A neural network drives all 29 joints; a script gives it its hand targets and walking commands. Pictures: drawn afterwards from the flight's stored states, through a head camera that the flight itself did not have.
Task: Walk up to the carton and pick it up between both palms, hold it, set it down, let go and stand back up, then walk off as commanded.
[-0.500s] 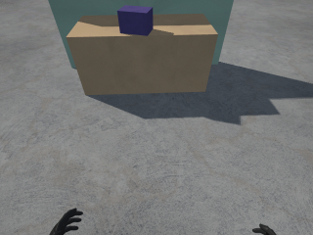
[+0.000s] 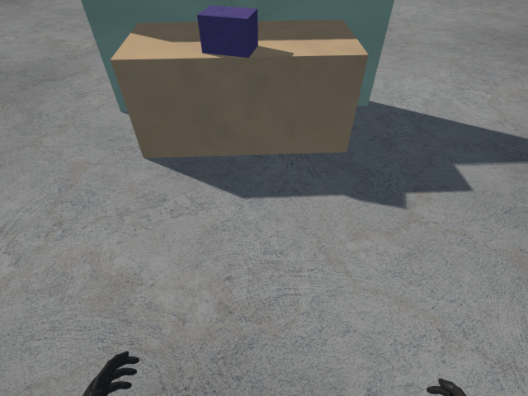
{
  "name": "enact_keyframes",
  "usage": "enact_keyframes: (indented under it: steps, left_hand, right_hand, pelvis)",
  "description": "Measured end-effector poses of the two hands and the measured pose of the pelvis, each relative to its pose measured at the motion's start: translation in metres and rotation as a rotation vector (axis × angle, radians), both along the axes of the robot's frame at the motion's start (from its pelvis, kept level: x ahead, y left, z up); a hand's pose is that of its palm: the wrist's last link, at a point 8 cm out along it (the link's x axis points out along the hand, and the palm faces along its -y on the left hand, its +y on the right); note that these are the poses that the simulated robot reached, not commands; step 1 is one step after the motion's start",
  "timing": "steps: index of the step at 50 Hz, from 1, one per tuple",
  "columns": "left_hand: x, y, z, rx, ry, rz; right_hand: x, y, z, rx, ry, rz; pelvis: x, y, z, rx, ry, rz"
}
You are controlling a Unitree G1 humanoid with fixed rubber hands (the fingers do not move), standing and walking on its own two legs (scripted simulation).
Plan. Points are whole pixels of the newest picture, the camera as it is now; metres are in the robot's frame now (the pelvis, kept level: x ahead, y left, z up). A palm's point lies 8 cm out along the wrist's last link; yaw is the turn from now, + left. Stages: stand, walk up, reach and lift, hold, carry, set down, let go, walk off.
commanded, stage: stand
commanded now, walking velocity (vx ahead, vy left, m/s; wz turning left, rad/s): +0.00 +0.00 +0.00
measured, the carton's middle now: (229, 31) +1.78 +0.22 -0.06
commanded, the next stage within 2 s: walk up in 0.64 s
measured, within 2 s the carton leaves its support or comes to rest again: neither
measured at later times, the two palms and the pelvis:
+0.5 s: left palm out of the picture +0.15 +0.28 -0.07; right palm out of the picture +0.12 -0.28 -0.08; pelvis -0.01 +0.00 +0.00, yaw +0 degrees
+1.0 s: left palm out of the picture +0.14 +0.32 -0.05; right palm out of the picture +0.14 -0.29 -0.05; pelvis +0.01 +0.02 +0.02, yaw +1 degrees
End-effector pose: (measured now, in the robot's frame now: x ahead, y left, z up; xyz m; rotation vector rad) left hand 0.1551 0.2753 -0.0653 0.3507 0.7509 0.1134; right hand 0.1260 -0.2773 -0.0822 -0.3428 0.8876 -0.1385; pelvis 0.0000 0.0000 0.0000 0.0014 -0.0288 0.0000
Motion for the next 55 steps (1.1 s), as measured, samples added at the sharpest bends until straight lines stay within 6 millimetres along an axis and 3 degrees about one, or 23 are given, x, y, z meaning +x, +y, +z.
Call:
enact_keyframes:
  steps: [44, 50, 55]
  left_hand:
    - [-0.012, 0.005, 0.0, -0.007, 0.02, 0.001]
    - [-0.017, 0.046, 0.016, 0.04, 0.035, 0.018]
    - [-0.013, 0.096, 0.017, 0.075, 0.082, 0.036]
  right_hand:
    - [-0.011, -0.004, 0.003, 0.003, 0.024, 0.003]
    - [0.016, -0.008, 0.028, -0.038, 0.015, 0.06]
    - [0.038, 0.012, 0.039, -0.068, 0.045, 0.091]
  pelvis:
    - [-0.003, 0.001, 0.004, 0.0, 0.008, 0.0]
    - [0.011, 0.019, 0.015, 0.009, 0.054, 0.023]
    - [0.031, 0.05, 0.018, -0.007, 0.065, 0.036]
